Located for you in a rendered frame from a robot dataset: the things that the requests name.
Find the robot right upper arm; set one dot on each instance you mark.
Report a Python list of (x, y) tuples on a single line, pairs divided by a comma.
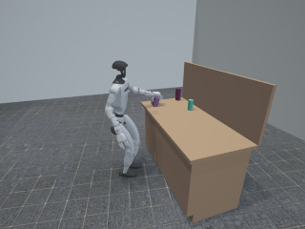
[(113, 93)]

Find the right robot forearm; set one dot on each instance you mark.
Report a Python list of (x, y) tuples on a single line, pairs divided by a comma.
[(112, 118)]

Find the robot left upper arm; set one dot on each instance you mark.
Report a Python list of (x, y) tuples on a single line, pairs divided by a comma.
[(134, 90)]

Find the robot left hand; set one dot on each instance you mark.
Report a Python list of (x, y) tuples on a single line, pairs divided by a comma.
[(157, 94)]

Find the robot right thigh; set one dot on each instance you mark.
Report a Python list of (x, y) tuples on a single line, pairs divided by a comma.
[(128, 137)]

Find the right robot foot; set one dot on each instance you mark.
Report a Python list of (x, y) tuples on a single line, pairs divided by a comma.
[(128, 174)]

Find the robot right hand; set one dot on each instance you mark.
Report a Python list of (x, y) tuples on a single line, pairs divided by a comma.
[(122, 138)]

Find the sponge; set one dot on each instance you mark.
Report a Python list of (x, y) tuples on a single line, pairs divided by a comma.
[(155, 101)]

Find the left robot forearm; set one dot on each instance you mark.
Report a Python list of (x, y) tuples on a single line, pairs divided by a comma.
[(144, 92)]

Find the table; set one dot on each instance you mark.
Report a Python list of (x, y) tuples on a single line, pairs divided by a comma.
[(204, 154)]

